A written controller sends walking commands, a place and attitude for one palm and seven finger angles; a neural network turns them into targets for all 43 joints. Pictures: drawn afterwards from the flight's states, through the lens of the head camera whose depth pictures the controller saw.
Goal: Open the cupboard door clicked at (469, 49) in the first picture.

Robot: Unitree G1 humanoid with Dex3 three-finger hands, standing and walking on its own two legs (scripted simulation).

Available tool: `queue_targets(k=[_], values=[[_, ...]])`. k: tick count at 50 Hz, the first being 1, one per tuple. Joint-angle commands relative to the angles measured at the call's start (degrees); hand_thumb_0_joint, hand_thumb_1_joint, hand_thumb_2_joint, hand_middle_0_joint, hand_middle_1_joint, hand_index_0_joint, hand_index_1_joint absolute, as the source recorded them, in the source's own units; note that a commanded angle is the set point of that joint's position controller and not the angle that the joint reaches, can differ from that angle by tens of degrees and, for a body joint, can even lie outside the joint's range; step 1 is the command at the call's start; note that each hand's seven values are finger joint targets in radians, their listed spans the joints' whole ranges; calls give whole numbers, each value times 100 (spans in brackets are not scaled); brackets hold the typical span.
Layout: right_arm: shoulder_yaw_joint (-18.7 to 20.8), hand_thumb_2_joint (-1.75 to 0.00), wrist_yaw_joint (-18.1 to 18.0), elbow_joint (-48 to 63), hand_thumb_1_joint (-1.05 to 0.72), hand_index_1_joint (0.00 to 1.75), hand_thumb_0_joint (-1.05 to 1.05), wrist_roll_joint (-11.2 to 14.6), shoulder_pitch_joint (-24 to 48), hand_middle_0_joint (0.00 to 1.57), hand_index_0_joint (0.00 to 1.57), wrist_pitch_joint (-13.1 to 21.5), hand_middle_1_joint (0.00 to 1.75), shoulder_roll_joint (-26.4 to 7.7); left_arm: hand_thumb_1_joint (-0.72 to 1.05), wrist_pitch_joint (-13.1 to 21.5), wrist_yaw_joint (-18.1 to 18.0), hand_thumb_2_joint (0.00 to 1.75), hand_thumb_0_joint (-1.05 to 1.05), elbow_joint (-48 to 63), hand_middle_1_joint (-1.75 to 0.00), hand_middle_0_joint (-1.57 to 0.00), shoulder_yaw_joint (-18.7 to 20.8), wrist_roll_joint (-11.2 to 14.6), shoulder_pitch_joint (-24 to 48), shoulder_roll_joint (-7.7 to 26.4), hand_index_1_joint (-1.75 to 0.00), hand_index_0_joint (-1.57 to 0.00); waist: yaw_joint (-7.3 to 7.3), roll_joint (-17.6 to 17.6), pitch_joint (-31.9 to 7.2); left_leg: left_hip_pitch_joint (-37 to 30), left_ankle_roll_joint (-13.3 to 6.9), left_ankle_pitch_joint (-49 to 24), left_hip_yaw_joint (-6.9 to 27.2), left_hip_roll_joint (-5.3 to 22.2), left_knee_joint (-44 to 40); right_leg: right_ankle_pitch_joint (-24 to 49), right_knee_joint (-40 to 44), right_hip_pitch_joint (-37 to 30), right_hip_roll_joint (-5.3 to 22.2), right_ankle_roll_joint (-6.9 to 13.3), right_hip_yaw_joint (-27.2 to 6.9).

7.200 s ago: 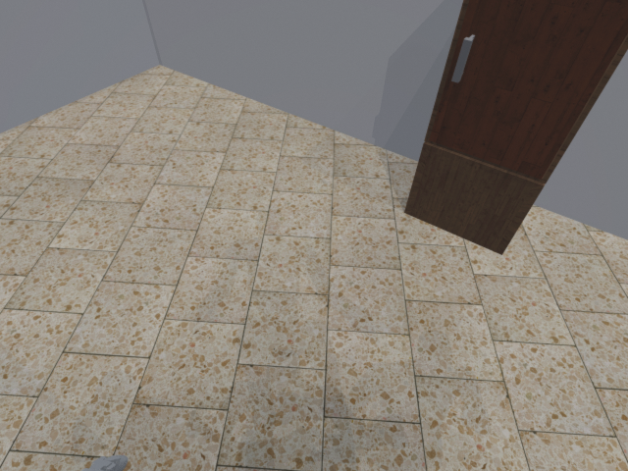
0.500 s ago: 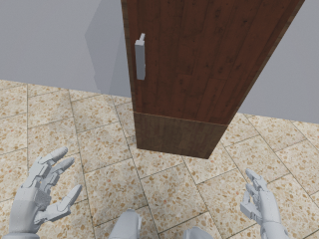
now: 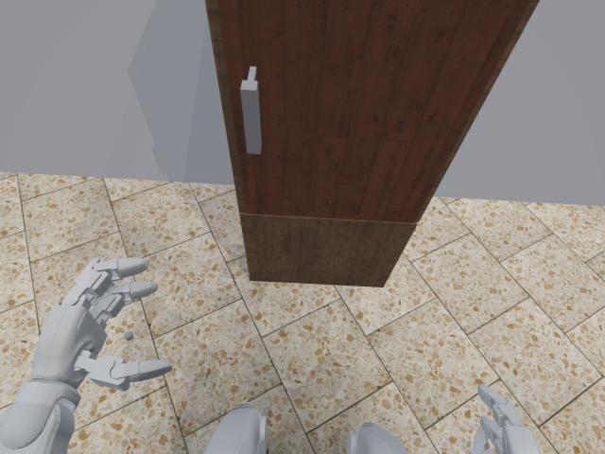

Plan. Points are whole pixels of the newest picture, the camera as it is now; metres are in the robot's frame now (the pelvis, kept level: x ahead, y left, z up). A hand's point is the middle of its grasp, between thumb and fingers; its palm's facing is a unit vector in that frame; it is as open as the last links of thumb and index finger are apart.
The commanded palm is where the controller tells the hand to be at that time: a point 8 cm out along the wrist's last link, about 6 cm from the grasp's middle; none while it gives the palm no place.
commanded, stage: raise the hand with hooked fingers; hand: left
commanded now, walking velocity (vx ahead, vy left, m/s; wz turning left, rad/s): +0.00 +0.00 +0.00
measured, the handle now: (253, 111) +0.62 +0.12 +0.06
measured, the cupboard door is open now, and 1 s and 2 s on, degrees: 0 0 0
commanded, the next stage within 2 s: move the hooked fingers beside the handle in 1.04 s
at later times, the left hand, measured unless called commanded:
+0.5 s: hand (82, 268) +0.30 +0.27 +0.08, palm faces +0.04 -1.00 -0.07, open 14.0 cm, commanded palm +0.28 +0.32 +0.08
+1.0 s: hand (101, 268) +0.31 +0.26 +0.08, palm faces +0.02 -1.00 -0.05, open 14.0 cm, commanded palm +0.28 +0.31 +0.08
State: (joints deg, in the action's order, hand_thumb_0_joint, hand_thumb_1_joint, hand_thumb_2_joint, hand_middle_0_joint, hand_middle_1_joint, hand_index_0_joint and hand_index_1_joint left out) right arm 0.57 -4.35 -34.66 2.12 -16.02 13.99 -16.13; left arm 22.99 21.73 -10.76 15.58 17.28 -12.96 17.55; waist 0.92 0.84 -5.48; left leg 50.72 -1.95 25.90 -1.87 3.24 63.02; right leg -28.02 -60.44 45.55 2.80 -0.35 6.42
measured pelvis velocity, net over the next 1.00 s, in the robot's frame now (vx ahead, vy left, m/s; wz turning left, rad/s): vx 0.02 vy -0.01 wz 0.00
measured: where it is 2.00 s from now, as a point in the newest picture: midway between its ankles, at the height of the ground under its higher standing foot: outside the picture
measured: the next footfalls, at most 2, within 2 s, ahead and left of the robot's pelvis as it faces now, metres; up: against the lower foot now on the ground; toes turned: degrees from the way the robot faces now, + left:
none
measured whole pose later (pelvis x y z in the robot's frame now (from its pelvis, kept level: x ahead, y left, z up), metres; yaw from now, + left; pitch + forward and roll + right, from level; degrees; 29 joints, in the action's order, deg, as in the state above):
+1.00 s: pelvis +0.02 -0.01 +0.03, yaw +0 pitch +11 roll -2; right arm -1.5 -3.8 -32.6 2.2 -16.2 9.8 -15.5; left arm 19.9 28.5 -25.3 24.2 19.9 0.5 23.0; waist 1.1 1.0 -5.0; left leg 42.2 -0.8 23.9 -2.1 3.7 54.5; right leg -25.8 -51.9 37.4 1.5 0.4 6.3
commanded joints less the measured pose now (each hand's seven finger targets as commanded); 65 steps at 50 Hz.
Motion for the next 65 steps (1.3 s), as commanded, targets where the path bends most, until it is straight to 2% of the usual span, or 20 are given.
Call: queue_targets(k=[1,5,10,13,16,18,24,27,29,30,35,39,40,44,47,51,57,60,62,65], values=[[221,-90,-43,1024,-90,30,0,27,230,20,20,380,30,-725,-36,322,-71,36,0,1776,-111,-29,928,294,559,1344,-111,-29,-208,823,-1768,-2061,122,-973,617,-165,-1569,683,965,-595,-393,212,-128],[192,-90,20,988,-90,30,0,-2,233,20,20,243,30,-697,-45,118,-355,32,0,1246,-117,-30,974,299,531,1181,-117,-30,-149,609,-1156,-1939,170,-1068,643,-142,-1677,807,1057,-571,-439,196,-26],[148,-90,43,1083,-90,30,0,13,136,20,20,78,30,-824,-50,-277,-47,30,0,513,-120,-30,574,121,1074,1036,-120,-30,55,459,-700,-1749,166,-838,599,-164,-1741,778,1208,-454,-447,174,-28],[159,-90,-12,1107,-90,30,0,33,104,20,20,50,30,-859,-50,-320,224,30,0,557,-120,-30,742,157,1585,1326,-120,-30,83,286,-1117,-1971,127,-1038,545,-182,-1686,919,1314,-649,-456,158,-78],[126,-90,-41,1058,-90,30,0,-11,101,20,20,77,30,-830,-50,-134,350,30,0,851,-120,-30,1151,262,2029,1792,-120,-30,-24,639,-1663,-2396,154,-1690,539,-188,-1575,1301,1253,-853,-476,216,-135],[113,-90,-36,997,-90,30,0,-28,69,20,20,105,30,-800,-50,8,356,30,0,890,-120,-30,1256,313,2078,1850,-120,-30,-54,778,-1808,-2634,185,-2081,560,-167,-1555,1479,1231,-839,-476,210,-131],[105,-90,-42,865,-90,30,0,8,55,20,20,7,30,-848,-50,-182,533,30,0,-138,-120,-30,1364,386,2183,1883,-120,-30,-15,532,-1353,-2300,168,-1986,494,-179,-1641,1570,1343,-925,-466,188,-110],[122,-90,-44,883,-90,30,0,23,-5,20,20,-38,30,-887,-50,-389,719,30,0,-315,-120,-30,1412,384,2345,2062,-120,-30,-54,666,-1565,-2412,148,-2263,428,-200,-1646,1822,1411,-1085,-437,181,-153],[150,-90,-26,958,-90,30,0,38,-1,20,20,-42,30,-877,-50,-440,816,30,0,-301,-120,-30,1253,426,2179,1875,-120,-30,-52,498,-1590,-2416,116,-2232,399,-209,-1647,1853,1461,-1123,-446,168,-154],[149,-90,-12,995,-90,30,0,23,-26,20,20,-40,30,-882,-50,-437,842,30,0,-386,-120,-30,1251,468,2094,1842,-120,-30,-71,296,-1538,-2327,104,-2276,417,-226,-1637,1913,1456,-1197,-480,188,-153],[186,-90,48,989,-90,30,0,-3,-27,20,20,-84,30,-904,-50,-142,686,30,0,-306,-120,-30,1523,509,2156,2061,-120,-30,-82,150,-1395,-2131,88,-1969,354,-254,-1615,1794,1463,-1189,-495,181,-210],[177,-90,59,992,-90,30,0,-1,-2,20,20,-130,30,-844,-50,59,525,30,0,-218,-120,-30,1549,411,2351,2088,-120,-30,-61,586,-1428,-2178,93,-1704,300,-263,-1674,1532,1473,-1112,-444,168,-264],[176,-90,53,986,-90,30,0,-23,-11,20,20,-136,30,-851,-50,97,515,30,0,-119,-120,-30,1579,410,2428,2162,-120,-30,-65,526,-1499,-2176,72,-1742,297,-264,-1633,1594,1466,-1206,-457,180,-299],[160,-90,19,981,-90,30,0,17,34,20,20,-147,30,-820,-50,120,589,30,0,-166,-120,-30,1424,379,2350,2048,-120,-30,-16,635,-1479,-2174,59,-1581,263,-262,-1660,1507,1543,-1208,-432,155,-337],[146,-90,-15,963,-90,30,0,41,55,20,20,-154,30,-822,-50,60,655,30,0,-337,-120,-30,1382,419,2363,1996,-120,-30,21,411,-1310,-2054,42,-1419,277,-258,-1684,1403,1609,-1197,-444,144,-346],[129,-90,-40,957,-90,30,0,43,70,20,20,-133,30,-821,-50,40,675,30,0,-387,-120,-30,1470,467,2440,2066,-120,-30,-3,488,-1337,-2069,41,-1366,266,-272,-1692,1361,1636,-1226,-427,144,-377],[115,-90,-48,962,-90,30,0,52,100,20,20,-122,30,-812,-50,28,721,30,0,-577,-120,-30,1338,453,2480,1942,-120,-30,33,283,-1221,-1938,30,-1192,250,-281,-1664,1216,1679,-1174,-411,113,-431],[92,-90,-97,837,-90,30,0,43,64,20,20,-101,30,-835,-50,64,706,30,0,-696,-120,-30,1097,368,3409,1871,-120,-30,202,317,-1098,-1895,21,-1032,288,-267,-1573,1037,1645,-926,-408,128,-465],[97,-90,-117,804,-90,30,0,42,30,20,20,-89,30,-827,-50,83,686,30,0,-790,-120,-30,998,333,3610,1792,-120,-30,223,362,-1208,-1997,25,-999,308,-259,-1588,1012,1635,-849,-396,119,-449],[103,-90,-134,718,-90,30,0,11,-32,20,20,-88,30,-855,-50,148,605,30,0,-848,-120,-30,1066,230,3960,1999,-120,-30,192,350,-1475,-2017,16,-1175,337,-253,-1509,1156,1529,-933,-389,140,-473]])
